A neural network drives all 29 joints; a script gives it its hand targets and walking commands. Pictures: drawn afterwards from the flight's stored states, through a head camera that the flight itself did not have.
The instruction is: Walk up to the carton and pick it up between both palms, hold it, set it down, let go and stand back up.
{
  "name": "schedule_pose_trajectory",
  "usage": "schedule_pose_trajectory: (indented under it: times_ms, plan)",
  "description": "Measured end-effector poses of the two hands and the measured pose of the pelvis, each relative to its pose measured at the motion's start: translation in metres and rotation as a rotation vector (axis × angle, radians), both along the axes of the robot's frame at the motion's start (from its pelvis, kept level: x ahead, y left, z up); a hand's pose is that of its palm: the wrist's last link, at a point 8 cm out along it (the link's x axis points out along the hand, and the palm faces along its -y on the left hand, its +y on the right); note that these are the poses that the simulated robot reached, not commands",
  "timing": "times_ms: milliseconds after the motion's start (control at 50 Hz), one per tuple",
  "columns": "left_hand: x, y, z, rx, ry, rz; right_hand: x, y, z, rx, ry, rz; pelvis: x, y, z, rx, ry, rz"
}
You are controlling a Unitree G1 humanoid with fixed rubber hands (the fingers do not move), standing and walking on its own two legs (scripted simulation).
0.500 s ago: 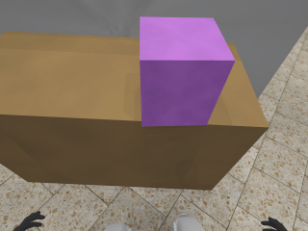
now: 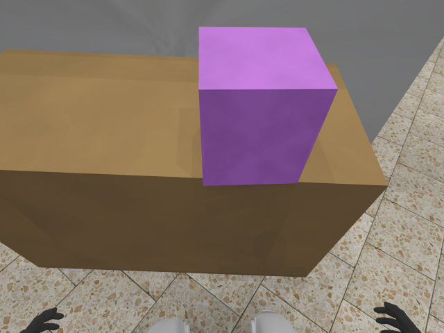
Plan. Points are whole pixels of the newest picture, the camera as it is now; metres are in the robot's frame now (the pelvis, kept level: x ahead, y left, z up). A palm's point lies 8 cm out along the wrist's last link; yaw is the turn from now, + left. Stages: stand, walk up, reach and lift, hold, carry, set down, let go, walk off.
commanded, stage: walk up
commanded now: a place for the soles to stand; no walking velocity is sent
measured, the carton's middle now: (251, 110) +0.53 -0.04 +0.10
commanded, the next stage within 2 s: none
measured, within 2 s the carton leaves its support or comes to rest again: neither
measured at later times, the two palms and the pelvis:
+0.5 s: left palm out of the picture +0.11 +0.33 -0.07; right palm out of the picture +0.13 -0.31 -0.06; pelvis +0.00 +0.00 +0.00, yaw +0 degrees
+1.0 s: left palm out of the picture +0.10 +0.32 -0.06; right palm out of the picture +0.13 -0.33 -0.06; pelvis -0.01 -0.01 +0.00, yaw -1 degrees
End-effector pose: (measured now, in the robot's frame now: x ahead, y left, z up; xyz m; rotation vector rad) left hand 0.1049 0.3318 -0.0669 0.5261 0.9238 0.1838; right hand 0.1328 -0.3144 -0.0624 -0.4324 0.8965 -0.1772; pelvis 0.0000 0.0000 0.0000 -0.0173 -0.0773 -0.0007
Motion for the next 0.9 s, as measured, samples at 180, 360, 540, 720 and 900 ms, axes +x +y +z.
schedule_pose_trajectory:
  times_ms: [180, 360, 540, 720, 900]
  plan:
    - [0.005, 0.007, -0.001, -0.01, -0.003, 0.004, -0.002, 0.007, 0.007, -0.009, -0.002, 0.002, -0.001, 0.008, 0.003, -0.01, -0.003, -0.001]
    - [0.007, -0.005, 0.001, -0.001, -0.013, -0.013, 0.0, -0.004, 0.001, 0.003, -0.004, -0.005, 0.001, -0.004, 0.0, 0.002, 0.0, -0.009]
    - [0.008, 0.0, 0.0, -0.004, -0.01, -0.007, 0.0, 0.001, 0.004, 0.002, -0.008, 0.0, -0.001, 0.002, 0.001, -0.003, -0.003, -0.007]
    - [0.004, -0.008, 0.003, 0.006, -0.018, -0.018, 0.0, -0.007, 0.0, 0.012, -0.017, -0.002, -0.004, -0.007, 0.0, 0.009, -0.003, -0.011]
    - [0.004, -0.008, 0.003, 0.005, -0.016, -0.019, -0.006, -0.007, 0.001, 0.013, -0.018, -0.005, -0.008, -0.006, 0.0, 0.007, -0.005, -0.017]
